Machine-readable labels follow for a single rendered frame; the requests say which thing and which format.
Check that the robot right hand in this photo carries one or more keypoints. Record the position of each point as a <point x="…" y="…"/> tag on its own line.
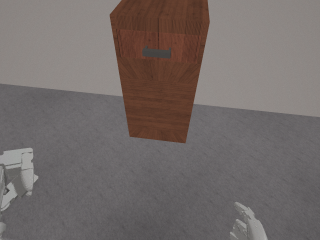
<point x="252" y="230"/>

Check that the drawer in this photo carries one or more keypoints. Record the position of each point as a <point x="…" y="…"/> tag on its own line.
<point x="184" y="47"/>

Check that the cabinet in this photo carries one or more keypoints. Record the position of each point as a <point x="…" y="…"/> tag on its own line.
<point x="159" y="95"/>

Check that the robot left hand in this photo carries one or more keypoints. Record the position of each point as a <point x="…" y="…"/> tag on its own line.
<point x="17" y="165"/>

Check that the handle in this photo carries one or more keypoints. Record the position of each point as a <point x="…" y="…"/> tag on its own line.
<point x="157" y="53"/>

